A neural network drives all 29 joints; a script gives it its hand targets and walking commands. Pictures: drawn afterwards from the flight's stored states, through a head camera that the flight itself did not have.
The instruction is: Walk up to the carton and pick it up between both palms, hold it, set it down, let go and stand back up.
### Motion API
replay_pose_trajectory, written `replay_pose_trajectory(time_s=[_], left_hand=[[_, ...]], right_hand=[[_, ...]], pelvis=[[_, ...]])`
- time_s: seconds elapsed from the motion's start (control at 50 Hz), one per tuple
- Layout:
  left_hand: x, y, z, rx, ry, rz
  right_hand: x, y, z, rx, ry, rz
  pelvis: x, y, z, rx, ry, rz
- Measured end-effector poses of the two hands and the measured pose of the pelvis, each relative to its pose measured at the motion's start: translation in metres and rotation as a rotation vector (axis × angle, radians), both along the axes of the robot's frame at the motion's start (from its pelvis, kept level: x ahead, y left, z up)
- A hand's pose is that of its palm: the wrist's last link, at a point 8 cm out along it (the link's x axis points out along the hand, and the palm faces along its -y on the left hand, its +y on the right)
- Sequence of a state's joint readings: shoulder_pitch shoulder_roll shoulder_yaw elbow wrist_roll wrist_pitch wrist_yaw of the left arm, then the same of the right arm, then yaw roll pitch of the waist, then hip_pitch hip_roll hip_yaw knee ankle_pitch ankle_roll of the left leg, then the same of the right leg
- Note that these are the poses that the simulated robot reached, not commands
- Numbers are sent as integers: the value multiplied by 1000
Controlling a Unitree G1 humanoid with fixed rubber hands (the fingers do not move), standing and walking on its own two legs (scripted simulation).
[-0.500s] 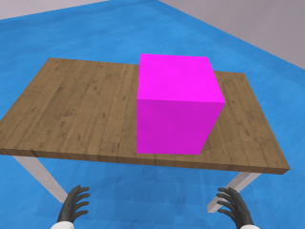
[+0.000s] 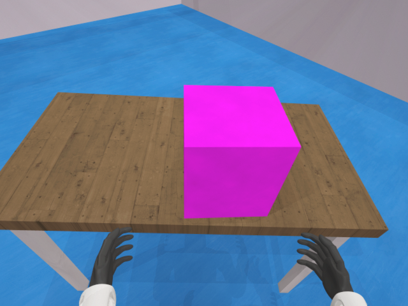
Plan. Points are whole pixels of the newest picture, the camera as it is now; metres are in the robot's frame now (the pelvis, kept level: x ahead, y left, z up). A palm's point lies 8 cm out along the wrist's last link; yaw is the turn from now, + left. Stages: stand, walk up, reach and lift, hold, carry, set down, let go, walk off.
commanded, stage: reach and lift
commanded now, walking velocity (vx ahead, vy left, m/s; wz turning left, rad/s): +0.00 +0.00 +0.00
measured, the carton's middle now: (227, 154) +0.44 -0.05 +0.05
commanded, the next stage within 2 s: none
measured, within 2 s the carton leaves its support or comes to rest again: neither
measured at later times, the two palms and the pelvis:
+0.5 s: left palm (122, 230) +0.23 +0.16 +0.05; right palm (345, 249) +0.22 -0.25 +0.04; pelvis -0.02 -0.02 +0.00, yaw -2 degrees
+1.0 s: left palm (125, 177) +0.30 +0.16 +0.11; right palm (341, 188) +0.31 -0.26 +0.10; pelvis -0.03 -0.03 +0.00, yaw -1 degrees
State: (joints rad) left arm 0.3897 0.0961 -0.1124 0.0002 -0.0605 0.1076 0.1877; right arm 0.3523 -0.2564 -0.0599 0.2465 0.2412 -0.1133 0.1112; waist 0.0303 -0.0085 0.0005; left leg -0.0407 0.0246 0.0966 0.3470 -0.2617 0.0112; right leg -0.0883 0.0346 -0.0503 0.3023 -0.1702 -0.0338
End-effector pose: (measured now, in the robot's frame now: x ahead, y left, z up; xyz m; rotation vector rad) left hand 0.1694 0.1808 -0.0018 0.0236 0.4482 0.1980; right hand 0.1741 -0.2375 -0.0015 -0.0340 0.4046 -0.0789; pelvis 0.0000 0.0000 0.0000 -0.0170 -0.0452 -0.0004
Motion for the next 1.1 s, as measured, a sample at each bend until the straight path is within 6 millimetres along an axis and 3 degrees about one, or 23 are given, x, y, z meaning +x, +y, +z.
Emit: replay_pose_trajectory(time_s=[0.18,0.5,0.82,1.1], left_hand=[[14,-9,21,-2,-80,-9],[60,-26,55,-11,-87,-34],[106,-29,92,-27,-82,-40],[148,-22,123,-32,-102,-43]], right_hand=[[10,-5,16,28,-71,-7],[43,-17,42,57,-104,-13],[105,-20,78,60,-129,7],[153,-17,112,44,-145,23]], pelvis=[[-6,-3,0,6,-1,-7],[-24,-18,1,29,29,-39],[-30,-32,0,41,84,-32],[-27,-33,-1,36,130,-18]])
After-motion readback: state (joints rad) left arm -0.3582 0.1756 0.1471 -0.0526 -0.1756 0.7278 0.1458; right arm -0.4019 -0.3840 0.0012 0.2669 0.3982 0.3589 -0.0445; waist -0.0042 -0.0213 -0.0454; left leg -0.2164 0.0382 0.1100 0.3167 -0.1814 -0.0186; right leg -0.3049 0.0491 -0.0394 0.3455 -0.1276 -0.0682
